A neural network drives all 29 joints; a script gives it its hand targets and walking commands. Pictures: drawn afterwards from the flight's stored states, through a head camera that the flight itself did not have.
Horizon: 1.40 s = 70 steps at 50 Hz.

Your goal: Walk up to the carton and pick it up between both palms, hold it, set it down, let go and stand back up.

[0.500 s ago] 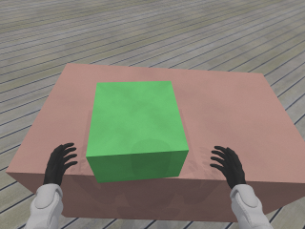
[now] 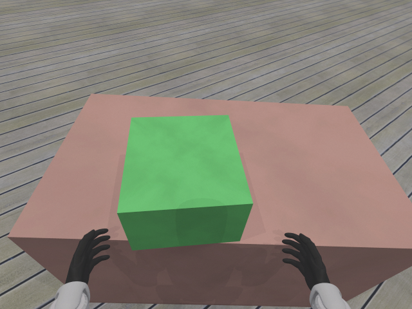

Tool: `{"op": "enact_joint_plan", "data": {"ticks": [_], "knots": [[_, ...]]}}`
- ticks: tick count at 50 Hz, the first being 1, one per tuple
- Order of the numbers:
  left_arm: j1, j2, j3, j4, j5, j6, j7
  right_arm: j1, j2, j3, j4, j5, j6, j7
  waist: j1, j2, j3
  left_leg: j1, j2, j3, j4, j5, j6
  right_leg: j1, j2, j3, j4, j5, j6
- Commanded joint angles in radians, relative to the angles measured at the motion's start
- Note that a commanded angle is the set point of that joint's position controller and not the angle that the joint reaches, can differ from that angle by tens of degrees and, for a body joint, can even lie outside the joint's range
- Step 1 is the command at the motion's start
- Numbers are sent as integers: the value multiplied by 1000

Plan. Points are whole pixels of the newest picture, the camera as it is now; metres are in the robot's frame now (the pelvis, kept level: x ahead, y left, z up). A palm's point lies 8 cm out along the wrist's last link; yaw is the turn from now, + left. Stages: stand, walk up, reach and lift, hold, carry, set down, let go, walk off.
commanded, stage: set down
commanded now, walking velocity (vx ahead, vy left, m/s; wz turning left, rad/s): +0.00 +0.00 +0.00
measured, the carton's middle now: (184, 177) +0.44 +0.06 -0.04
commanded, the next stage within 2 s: let go in 0.46 s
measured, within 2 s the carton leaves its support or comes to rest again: neither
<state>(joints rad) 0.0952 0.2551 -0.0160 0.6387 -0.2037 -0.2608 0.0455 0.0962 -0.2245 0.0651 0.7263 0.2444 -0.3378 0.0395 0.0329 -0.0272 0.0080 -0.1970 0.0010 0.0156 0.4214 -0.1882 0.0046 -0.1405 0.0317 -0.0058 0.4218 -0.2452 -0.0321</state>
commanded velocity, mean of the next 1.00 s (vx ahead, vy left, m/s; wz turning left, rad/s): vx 0.00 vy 0.00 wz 0.00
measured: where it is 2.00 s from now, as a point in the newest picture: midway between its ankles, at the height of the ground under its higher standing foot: outside the picture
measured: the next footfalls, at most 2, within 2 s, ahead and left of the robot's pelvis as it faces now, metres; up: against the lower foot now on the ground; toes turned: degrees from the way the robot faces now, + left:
none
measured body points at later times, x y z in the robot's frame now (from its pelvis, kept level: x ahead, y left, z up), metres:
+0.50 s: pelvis +0.01 +0.00 +0.00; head +0.02 +0.01 +0.45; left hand +0.19 +0.24 -0.08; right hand +0.18 -0.22 -0.07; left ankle +0.03 +0.12 -0.74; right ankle -0.01 -0.10 -0.74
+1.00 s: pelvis +0.02 -0.01 +0.00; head +0.03 +0.01 +0.45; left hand +0.19 +0.22 -0.09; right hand +0.17 -0.23 -0.09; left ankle +0.03 +0.12 -0.74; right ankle -0.01 -0.10 -0.74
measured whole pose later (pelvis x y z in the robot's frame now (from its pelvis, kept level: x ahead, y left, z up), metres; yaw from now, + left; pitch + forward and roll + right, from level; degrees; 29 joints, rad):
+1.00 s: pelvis +0.02 -0.01 +0.00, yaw -1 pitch -2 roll +0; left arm 0.21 0.21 0.02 0.55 -0.03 0.05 0.02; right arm 0.19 -0.16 -0.01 0.76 0.02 -0.23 0.01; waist 0.01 -0.04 0.05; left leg -0.14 0.01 0.03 0.39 -0.20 -0.01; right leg -0.09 0.04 0.01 0.38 -0.25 -0.04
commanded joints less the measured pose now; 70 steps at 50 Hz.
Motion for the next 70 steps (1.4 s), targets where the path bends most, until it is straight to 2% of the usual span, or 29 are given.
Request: {"op": "enact_joint_plan", "data": {"ticks": [1, 2, 3, 4, 7, 8, 10, 13, 17, 24, 25, 28, 31, 32, 35, 36, 39, 44, 49, 50, 51, 52, 53, 54, 59, 63, 67, 69, 70], "knots": [[-144, 127, 24, -232, -28, -58, 23, -143, -124, -61, -212, -14, -60, 1, 1, 9, -116, 116, 9, -36, -41, 122, -17, -107, -34, 52, -111, 49, -8], [-106, 69, -8, -105, 10, -15, 21, -135, -123, -43, -49, -41, -22, 2, -23, 32, -70, 116, 12, -24, -53, 99, -28, -89, -33, 52, -120, 40, -17], [-91, 119, 43, -274, -8, -59, 34, -71, -120, -76, -224, -16, -65, 6, -1, 31, -172, 135, 12, -33, -36, 167, -26, -67, -25, 44, -92, 84, -4], [-112, 91, 0, -165, 14, -38, 38, -127, -127, -76, -85, -53, -41, 7, -24, 60, -101, 115, 13, -24, -43, 126, -38, -80, -27, 45, -98, 59, -17], [-94, 94, 40, -81, 55, -5, 15, -119, -92, -47, -75, -68, -35, -8, -9, 1, -68, 94, 0, -5, -41, 81, -9, -79, -52, 65, -115, 76, -5], [-38, 120, 50, -227, 25, -44, 19, -35, -69, -56, -202, -34, -81, -9, 16, -1, -131, 126, 1, -12, -22, 172, -4, -66, -49, 60, -82, 157, 9], [-64, 70, 26, -79, 75, 22, 10, -104, -108, -46, -18, -94, -27, -16, -15, 24, -59, 137, 5, -13, -54, 140, -21, -78, -44, 59, -110, 138, -2], [-26, 121, 67, -248, 66, 15, 19, -4, -73, -72, -168, -89, -54, -6, 12, 42, -136, 163, 5, -10, -25, 174, -31, -80, -37, 53, -102, 120, 5], [-36, 56, 11, -101, 90, 91, 9, -72, -76, -63, -55, -154, 3, -10, -14, 33, -13, 157, 3, 5, -61, 61, -26, -125, -41, 45, -140, 29, -8], [41, 88, 57, -289, 93, 122, 7, 53, -64, -84, -168, -130, -4, -11, 1, 58, -110, 220, 3, 7, -33, 269, -35, -81, -23, 29, -121, 193, 13], [57, 62, 44, -143, 129, 170, -3, 18, -64, -68, -39, -161, 29, -13, -20, 39, -49, 217, 8, 6, -52, 219, -26, -97, -31, 39, -134, 181, 11], [46, 85, 73, -278, 101, 149, -14, 49, -49, -91, -196, -154, 2, -22, -8, 4, -94, 240, 3, 4, -42, 274, -18, -81, -27, 31, -125, 244, 31], [72, 59, 55, -154, 168, 211, -23, 21, -71, -83, -36, -196, 37, -30, -23, 40, -25, 291, 5, 7, -48, 276, -34, -122, -21, 25, -151, 227, 9], [35, 60, 73, -318, 138, 181, -10, 35, -66, -101, -186, -163, 10, -29, -1, 46, -105, 254, 11, 3, -39, 299, -40, -84, -13, 13, -141, 215, 9], [67, 66, 59, -212, 180, 234, -17, 51, -69, -102, -60, -208, 53, -26, -29, 56, -8, 260, 11, 11, -62, 223, -34, -106, -15, 17, -157, 156, 8], [49, 72, 75, -305, 151, 214, -12, 42, -60, -101, -180, -190, 38, -24, -4, 42, -62, 237, 9, 15, -53, 237, -26, -86, -17, 20, -153, 163, 14], [72, 66, 56, -192, 183, 263, -22, 41, -49, -88, -89, -213, 79, -26, -12, 52, -33, 261, 8, 17, -48, 209, -26, -115, -28, 29, -153, 167, 18], [24, 81, 73, -298, 147, 242, -19, 46, -38, -98, -180, -200, 56, -34, -13, -10, -77, 255, 3, 20, -33, 255, -15, -96, -35, 35, -127, 292, 48], [33, 72, 73, -235, 187, 288, -22, 20, -65, -115, -81, -229, 68, -31, -21, 26, -70, 278, 6, 18, -42, 235, -23, -115, -21, 12, -140, 225, 26], [21, 72, 65, -247, 176, 287, -21, 21, -53, -115, -88, -226, 64, -29, -21, 14, -67, 274, 12, 17, -34, 265, -20, -120, -19, 6, -132, 257, 26], [173, 136, 91, -104, 308, 261, -40, 208, -152, -145, 42, -287, 212, -37, -10, 124, -135, 51, 143, -109, 31, 588, 10, 70, -100, 57, -2, 346, 48], [224, 155, 110, -105, 298, 252, -45, 235, -172, -157, 47, -297, 276, -32, -3, 129, -236, 82, 130, -92, 81, 631, 23, 115, -108, 64, 32, 340, 42], [229, 160, 113, -81, 280, 247, -48, 184, -158, -144, 8, -312, 301, -25, 5, 55, -201, 29, 123, -79, 85, 565, 13, 100, -104, 50, 42, 371, 52], [173, 90, 85, -76, 272, 251, -49, 170, -150, -145, 10, -306, 317, -24, -11, 98, -92, -45, 108, -73, 70, 417, -2, 45, -115, 52, 26, 354, 36], [158, 73, 73, -1, 251, 267, -48, 147, -116, -131, 23, -293, 330, -15, -6, -29, 31, -174, 81, -125, 24, 145, 9, 5, -124, 78, -29, 230, 12], [158, 88, 75, 59, 243, 251, -46, 237, -151, -130, 79, -287, 335, -32, -49, 10, 34, -114, 72, -158, -29, 90, -7, -83, -120, 76, -123, 5, -6], [195, 106, 85, 132, 244, 243, -33, 265, -143, -128, 147, -282, 326, -38, -43, 85, 54, -119, 65, -178, -57, 43, 21, -22, -139, 89, -131, 27, -20], [260, 86, 88, 182, 236, 236, -35, 257, -157, -122, 178, -285, 324, -36, -11, 9, 26, -84, 70, -172, -61, 64, 18, -18, -126, 67, -138, 3, -12], [222, 115, 91, 179, 245, 233, -34, 279, -140, -124, 193, -279, 323, -41, -43, 86, 59, -104, 63, -173, -55, 102, 17, -3, -140, 73, -132, 49, -24]]}}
